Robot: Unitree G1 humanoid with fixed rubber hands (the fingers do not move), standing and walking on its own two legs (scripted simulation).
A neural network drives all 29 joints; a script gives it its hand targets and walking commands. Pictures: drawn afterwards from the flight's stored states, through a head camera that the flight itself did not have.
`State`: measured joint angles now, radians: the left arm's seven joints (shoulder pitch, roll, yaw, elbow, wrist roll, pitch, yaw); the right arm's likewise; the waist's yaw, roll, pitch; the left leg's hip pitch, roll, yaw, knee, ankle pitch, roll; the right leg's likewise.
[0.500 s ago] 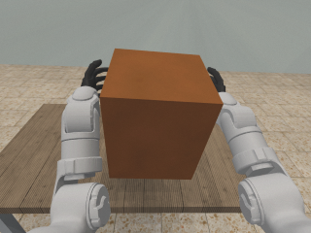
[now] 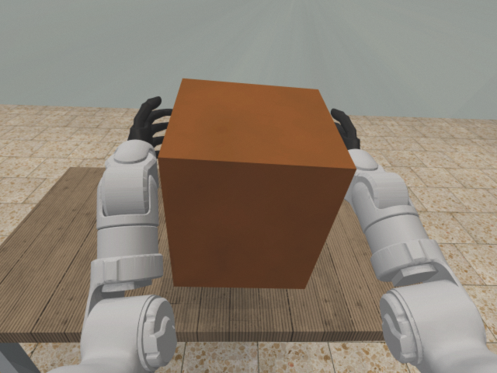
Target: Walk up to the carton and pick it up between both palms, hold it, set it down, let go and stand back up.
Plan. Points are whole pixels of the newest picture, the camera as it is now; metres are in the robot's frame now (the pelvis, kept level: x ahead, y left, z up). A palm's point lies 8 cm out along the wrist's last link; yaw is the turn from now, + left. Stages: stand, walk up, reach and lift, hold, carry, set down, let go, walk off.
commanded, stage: hold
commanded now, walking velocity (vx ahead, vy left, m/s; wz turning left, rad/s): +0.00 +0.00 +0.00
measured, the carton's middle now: (246, 187) +0.35 +0.01 +0.20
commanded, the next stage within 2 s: none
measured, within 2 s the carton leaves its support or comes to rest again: neither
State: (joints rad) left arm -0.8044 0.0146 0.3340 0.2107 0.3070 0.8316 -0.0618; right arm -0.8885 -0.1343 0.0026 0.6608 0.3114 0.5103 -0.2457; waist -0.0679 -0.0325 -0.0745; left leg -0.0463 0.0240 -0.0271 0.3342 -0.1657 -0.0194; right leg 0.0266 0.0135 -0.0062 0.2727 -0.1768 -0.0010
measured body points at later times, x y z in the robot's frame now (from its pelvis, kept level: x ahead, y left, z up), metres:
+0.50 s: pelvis +0.00 +0.00 +0.00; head -0.08 +0.03 +0.44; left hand +0.38 +0.16 +0.27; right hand +0.38 -0.15 +0.26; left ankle +0.02 +0.13 -0.75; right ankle -0.01 -0.12 -0.75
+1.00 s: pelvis +0.00 +0.00 +0.00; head -0.08 +0.02 +0.44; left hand +0.38 +0.16 +0.27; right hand +0.39 -0.15 +0.25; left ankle +0.02 +0.13 -0.75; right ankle -0.01 -0.12 -0.75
